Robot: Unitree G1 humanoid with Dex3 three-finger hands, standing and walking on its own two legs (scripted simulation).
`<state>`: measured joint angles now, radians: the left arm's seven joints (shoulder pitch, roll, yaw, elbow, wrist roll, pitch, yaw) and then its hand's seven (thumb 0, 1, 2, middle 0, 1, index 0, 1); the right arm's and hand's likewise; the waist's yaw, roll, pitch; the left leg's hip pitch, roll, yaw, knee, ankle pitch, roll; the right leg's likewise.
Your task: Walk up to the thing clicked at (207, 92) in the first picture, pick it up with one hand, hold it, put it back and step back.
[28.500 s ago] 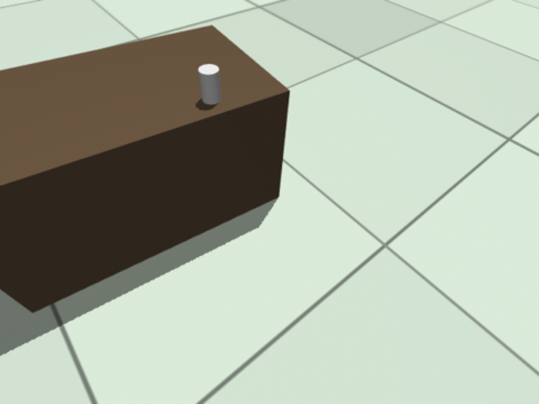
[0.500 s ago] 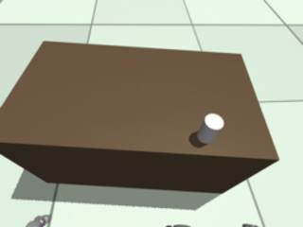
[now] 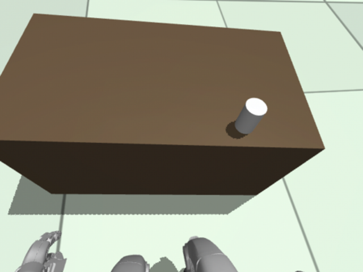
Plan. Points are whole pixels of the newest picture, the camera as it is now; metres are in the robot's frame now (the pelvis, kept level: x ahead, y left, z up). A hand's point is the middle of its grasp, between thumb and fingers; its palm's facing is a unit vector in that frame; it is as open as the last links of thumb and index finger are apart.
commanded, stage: step back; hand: right
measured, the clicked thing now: (249, 116) +0.54 -0.24 -0.11
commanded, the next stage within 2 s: none
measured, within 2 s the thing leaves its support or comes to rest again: neither
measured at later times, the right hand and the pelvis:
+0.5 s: hand out of the picture -0.01 -0.29 -0.16, palm faces -0.07 +0.91 -0.41, open 7.3 cm; pelvis -0.11 -0.01 -0.01, yaw +1 degrees
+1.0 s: hand out of the picture -0.14 -0.34 -0.15, palm faces +0.02 +0.91 -0.41, open 7.3 cm; pelvis -0.27 -0.06 -0.02, yaw -3 degrees
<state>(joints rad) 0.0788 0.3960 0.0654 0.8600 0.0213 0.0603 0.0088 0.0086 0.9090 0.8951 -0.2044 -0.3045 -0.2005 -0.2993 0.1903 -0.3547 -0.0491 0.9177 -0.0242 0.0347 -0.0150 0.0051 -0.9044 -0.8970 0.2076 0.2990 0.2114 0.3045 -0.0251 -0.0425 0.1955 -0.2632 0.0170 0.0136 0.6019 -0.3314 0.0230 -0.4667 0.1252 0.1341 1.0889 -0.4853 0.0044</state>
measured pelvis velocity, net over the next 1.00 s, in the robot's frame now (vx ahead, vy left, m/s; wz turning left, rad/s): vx -0.27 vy -0.06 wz -0.05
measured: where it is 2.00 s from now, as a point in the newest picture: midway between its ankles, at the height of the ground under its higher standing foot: outside the picture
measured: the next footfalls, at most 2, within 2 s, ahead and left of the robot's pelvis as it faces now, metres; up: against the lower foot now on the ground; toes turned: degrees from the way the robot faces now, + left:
right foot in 0.12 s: +0.01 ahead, -0.12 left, +0.00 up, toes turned +2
left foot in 0.52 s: -0.08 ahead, +0.10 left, +0.00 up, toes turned -1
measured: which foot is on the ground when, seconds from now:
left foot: down 0.00-0.16, up 0.18-0.50, down 0.52-1.00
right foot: up 0.00-0.10, down 0.12-0.56, up 0.58-0.94, down 0.96-1.00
